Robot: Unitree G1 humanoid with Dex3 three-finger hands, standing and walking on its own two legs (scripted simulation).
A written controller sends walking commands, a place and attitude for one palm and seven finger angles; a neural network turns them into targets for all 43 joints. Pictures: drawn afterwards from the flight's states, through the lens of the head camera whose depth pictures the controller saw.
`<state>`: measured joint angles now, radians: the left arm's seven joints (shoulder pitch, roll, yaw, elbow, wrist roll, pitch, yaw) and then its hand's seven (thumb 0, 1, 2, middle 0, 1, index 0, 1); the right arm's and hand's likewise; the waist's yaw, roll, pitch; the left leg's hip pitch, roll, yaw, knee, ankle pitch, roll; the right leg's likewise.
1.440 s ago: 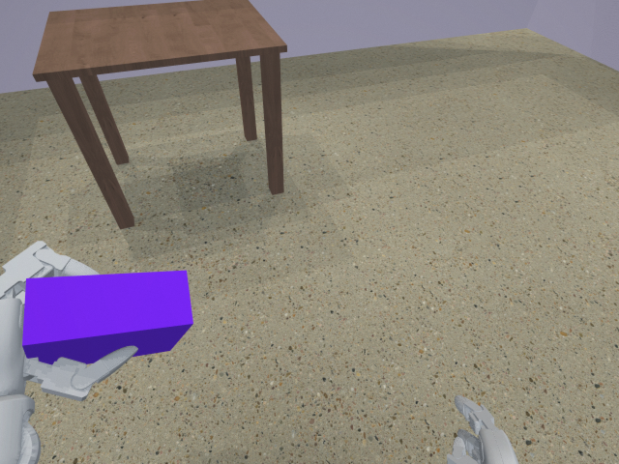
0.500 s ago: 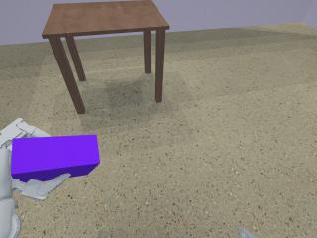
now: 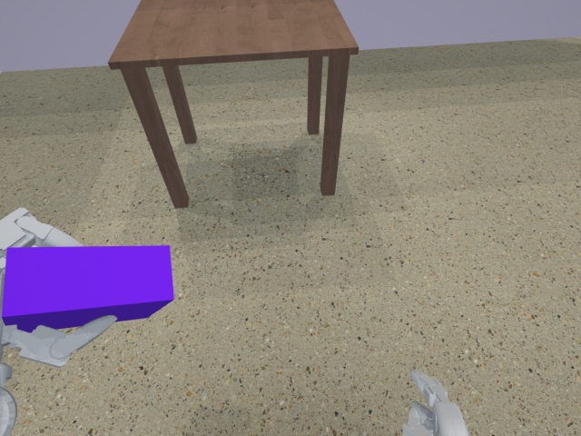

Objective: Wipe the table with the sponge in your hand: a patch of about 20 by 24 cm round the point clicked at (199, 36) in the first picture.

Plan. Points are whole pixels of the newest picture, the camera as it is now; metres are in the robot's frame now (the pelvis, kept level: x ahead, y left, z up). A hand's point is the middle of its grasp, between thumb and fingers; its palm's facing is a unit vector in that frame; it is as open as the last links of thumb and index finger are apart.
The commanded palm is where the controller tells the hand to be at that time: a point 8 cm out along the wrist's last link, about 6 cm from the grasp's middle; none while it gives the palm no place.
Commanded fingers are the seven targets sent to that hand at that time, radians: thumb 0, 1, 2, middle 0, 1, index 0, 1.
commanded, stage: walk to a spot facing it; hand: left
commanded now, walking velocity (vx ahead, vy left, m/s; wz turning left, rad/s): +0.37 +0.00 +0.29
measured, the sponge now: (115, 287) +0.23 +0.20 +0.16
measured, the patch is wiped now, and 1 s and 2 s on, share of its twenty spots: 0.00 0.00 0.00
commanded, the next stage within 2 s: none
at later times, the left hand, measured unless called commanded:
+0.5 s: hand (105, 188) +0.35 +0.25 +0.18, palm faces +0.51 -0.77 -0.38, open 9.9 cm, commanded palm +0.27 +0.28 +0.19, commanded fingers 0.00 0.10 1.30 -1.20 -1.60 -1.20 -1.60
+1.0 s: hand (140, 144) +0.43 +0.24 +0.19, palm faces +0.60 -0.69 -0.41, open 9.9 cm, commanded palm +0.37 +0.27 +0.19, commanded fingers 0.00 0.10 1.30 -1.20 -1.60 -1.20 -1.60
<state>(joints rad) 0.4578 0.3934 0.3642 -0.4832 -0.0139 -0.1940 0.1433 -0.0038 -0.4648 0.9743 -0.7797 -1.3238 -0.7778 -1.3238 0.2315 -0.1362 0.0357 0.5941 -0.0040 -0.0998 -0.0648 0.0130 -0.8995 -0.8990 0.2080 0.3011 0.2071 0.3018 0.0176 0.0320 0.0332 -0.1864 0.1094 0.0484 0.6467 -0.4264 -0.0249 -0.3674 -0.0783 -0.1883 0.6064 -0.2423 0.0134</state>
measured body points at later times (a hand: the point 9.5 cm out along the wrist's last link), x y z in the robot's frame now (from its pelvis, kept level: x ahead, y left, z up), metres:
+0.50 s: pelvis +0.14 -0.01 +0.00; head +0.15 +0.00 +0.45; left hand +0.31 +0.29 +0.20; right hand +0.34 -0.23 -0.08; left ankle +0.19 +0.11 -0.72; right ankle +0.09 -0.12 -0.66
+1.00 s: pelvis +0.28 -0.04 +0.01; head +0.31 -0.03 +0.46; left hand +0.39 +0.27 +0.21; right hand +0.50 -0.26 -0.07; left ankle +0.33 +0.10 -0.70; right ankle +0.26 -0.16 -0.72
